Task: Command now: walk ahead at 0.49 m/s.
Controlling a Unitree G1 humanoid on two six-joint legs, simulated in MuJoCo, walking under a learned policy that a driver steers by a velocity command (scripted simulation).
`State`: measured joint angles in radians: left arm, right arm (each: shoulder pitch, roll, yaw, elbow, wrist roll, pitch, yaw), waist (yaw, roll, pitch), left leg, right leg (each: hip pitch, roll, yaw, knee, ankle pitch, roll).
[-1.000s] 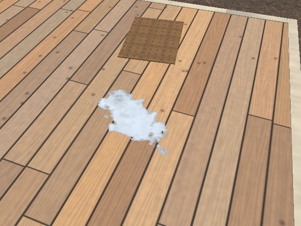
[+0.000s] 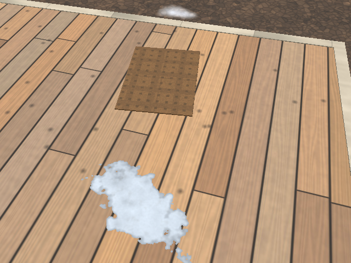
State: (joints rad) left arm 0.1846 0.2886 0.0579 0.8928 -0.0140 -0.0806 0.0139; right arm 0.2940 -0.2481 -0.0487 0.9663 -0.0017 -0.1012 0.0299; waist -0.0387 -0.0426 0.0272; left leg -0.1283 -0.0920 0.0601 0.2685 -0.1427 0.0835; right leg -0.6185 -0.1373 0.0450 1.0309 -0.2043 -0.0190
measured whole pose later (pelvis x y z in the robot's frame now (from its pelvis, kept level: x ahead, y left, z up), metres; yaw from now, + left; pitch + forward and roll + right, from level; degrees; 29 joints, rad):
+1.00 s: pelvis +0.58 -0.01 +0.00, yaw -8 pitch +1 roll +1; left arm 0.30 0.29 0.07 0.91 -0.04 -0.05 0.02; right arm 0.17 -0.25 -0.06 0.91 -0.01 -0.11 0.02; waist 0.00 -0.05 0.03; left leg -0.26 -0.01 0.11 0.41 -0.16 0.04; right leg -0.48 -0.07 0.05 1.15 -0.34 -0.04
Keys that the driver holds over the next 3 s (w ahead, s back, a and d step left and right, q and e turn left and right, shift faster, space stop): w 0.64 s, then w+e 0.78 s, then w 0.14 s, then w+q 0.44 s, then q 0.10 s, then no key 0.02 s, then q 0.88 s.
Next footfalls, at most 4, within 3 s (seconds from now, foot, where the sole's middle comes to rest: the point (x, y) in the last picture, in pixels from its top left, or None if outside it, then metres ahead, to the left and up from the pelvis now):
0.28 right None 0.36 -0.15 -0.78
0.82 left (154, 222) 0.67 0.09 -0.78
1.36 right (222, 174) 0.89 -0.22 -0.78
1.92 left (201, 113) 1.27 -0.16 -0.78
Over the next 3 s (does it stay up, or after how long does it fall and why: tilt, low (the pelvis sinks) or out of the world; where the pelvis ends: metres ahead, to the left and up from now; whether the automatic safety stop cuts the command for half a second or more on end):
stays up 1.33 -0.23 0.00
